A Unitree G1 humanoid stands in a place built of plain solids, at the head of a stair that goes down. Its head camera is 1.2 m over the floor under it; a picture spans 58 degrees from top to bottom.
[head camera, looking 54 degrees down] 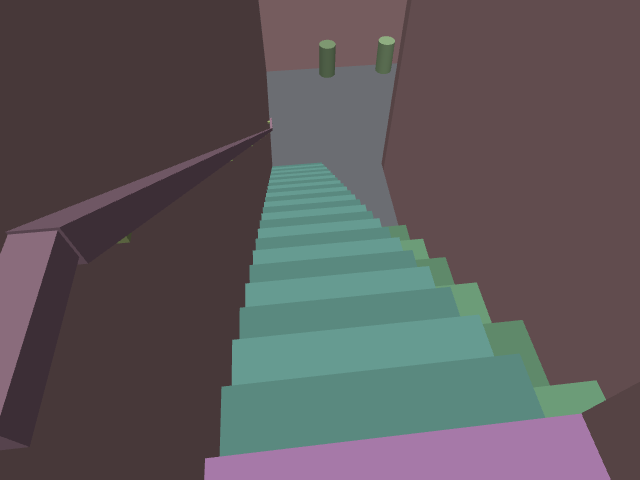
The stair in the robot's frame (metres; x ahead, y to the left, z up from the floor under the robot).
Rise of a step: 0.19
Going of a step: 0.24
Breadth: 0.99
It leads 6 degrees to the left of straight ahead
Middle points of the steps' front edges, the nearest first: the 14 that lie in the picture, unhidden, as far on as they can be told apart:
0.25 -0.20 0.00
0.49 -0.18 -0.19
0.73 -0.15 -0.38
0.96 -0.12 -0.58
1.20 -0.10 -0.77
1.44 -0.07 -0.96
1.68 -0.05 -1.16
1.92 -0.02 -1.35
2.16 0.01 -1.54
2.40 0.03 -1.74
2.63 0.06 -1.93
2.87 0.09 -2.12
3.11 0.11 -2.32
3.35 0.14 -2.51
